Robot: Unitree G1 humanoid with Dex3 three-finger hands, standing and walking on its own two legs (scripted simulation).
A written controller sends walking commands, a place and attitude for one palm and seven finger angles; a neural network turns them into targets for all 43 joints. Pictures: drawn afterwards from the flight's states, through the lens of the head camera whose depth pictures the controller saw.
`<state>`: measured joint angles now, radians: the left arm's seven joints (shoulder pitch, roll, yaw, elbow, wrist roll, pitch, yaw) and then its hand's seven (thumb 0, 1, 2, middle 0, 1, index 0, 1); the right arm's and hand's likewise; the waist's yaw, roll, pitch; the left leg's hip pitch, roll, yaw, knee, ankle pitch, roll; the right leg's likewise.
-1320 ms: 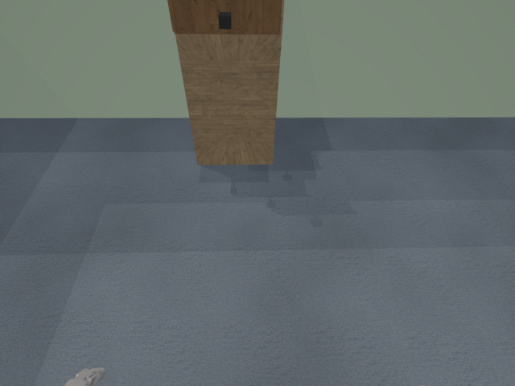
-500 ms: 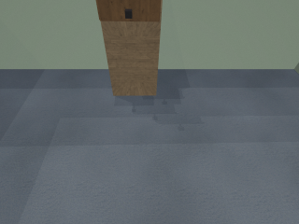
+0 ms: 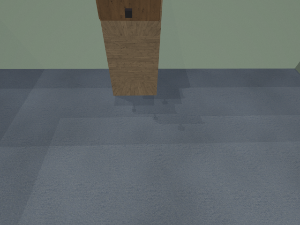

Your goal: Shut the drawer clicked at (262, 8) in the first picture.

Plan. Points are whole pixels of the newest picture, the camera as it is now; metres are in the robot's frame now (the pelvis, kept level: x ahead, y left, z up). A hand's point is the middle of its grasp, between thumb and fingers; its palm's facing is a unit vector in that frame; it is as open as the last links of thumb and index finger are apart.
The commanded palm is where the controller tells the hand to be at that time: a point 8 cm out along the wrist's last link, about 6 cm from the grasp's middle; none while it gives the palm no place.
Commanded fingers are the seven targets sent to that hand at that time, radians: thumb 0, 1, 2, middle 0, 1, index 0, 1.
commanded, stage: look at it before walking up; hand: left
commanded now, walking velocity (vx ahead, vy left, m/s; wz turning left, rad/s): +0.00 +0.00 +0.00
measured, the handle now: (128, 11) +1.22 +0.21 +0.08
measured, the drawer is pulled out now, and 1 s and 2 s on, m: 0.15 0.15 0.15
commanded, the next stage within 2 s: walk to a spot facing it in 0.12 s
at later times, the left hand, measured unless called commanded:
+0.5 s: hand out of the picture +0.05 +0.21 -0.19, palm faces -0.01 -0.98 -0.20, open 7.4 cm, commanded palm none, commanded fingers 0.00 0.90 0.90 -0.20 -0.30 -0.20 -0.30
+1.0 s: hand (124, 165) +0.37 +0.12 -0.19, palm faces -0.13 -0.97 -0.19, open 7.3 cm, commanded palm none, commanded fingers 0.00 0.90 0.90 -0.20 -0.30 -0.20 -0.30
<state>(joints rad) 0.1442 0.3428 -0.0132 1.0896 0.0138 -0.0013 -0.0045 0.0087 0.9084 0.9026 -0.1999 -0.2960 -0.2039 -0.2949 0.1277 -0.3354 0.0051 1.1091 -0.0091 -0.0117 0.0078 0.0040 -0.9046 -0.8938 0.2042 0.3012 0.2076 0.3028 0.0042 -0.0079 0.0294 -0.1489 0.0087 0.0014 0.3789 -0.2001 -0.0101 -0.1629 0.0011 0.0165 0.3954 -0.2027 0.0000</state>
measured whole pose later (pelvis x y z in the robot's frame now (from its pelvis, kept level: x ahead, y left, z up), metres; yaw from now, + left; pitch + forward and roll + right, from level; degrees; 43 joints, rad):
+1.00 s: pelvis +0.24 -0.05 -0.03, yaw -7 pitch -2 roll -1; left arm 0.12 0.20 0.05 1.00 0.02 -0.06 -0.01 0.00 0.91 0.90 -0.19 -0.30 -0.20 -0.29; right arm 0.47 -0.13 -0.03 1.21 0.00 -0.03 -0.01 0.01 -0.91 -0.89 0.20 0.30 0.21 0.30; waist -0.04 0.00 0.11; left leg -0.24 0.10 0.04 1.25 -0.44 0.03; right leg -0.39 0.00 -0.16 0.67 -0.26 -0.09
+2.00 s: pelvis +0.52 -0.05 -0.01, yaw +5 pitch -1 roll +0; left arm 0.22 0.15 0.04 1.03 0.02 -0.05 0.03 0.00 0.95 0.90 -0.20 -0.30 -0.20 -0.29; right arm 0.29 -0.15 -0.05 1.10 -0.02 0.02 0.01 0.00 -0.91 -0.89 0.20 0.30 0.20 0.30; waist -0.01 0.04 0.01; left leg -0.38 0.06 0.06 0.97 -0.43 -0.02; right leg -0.20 -0.06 -0.17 0.48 -0.25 -0.02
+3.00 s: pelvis +0.77 -0.04 -0.01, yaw +4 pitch -1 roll +0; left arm 0.15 0.15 0.04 1.03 0.01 -0.04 0.04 -0.02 0.96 0.90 -0.20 -0.30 -0.20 -0.29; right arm 0.27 -0.16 -0.05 1.09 -0.01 0.01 -0.03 0.00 -0.91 -0.89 0.20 0.30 0.20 0.30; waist -0.02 0.04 0.06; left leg -0.44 0.08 0.04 0.99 -0.38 -0.03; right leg -0.27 0.00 -0.17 0.46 -0.18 -0.09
